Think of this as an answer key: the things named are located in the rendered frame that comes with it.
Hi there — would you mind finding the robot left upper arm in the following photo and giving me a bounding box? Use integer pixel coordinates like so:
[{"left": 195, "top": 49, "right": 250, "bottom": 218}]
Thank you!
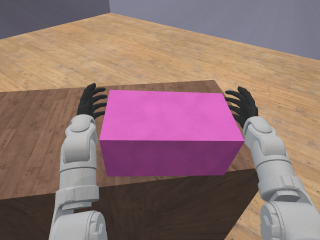
[{"left": 50, "top": 210, "right": 108, "bottom": 240}]

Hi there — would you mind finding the robot right upper arm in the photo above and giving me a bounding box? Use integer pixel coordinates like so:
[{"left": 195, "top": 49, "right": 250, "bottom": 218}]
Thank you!
[{"left": 260, "top": 201, "right": 320, "bottom": 240}]

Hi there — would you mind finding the pedestal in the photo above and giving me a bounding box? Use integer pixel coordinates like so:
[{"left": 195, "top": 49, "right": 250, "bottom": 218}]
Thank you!
[{"left": 0, "top": 80, "right": 259, "bottom": 240}]

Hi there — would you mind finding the robot left hand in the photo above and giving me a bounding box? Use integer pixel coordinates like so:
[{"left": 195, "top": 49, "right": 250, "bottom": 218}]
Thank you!
[{"left": 77, "top": 83, "right": 108, "bottom": 120}]

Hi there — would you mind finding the robot right forearm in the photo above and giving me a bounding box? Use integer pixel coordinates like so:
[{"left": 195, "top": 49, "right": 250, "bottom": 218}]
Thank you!
[{"left": 242, "top": 116, "right": 320, "bottom": 216}]

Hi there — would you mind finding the robot right hand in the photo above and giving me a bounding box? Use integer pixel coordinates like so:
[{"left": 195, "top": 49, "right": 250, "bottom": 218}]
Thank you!
[{"left": 224, "top": 86, "right": 259, "bottom": 128}]

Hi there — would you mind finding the robot left forearm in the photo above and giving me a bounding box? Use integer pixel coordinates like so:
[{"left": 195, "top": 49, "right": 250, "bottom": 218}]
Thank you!
[{"left": 48, "top": 114, "right": 99, "bottom": 240}]

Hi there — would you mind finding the carton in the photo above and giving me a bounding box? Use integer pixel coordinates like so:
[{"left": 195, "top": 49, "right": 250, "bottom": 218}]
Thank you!
[{"left": 99, "top": 90, "right": 245, "bottom": 177}]

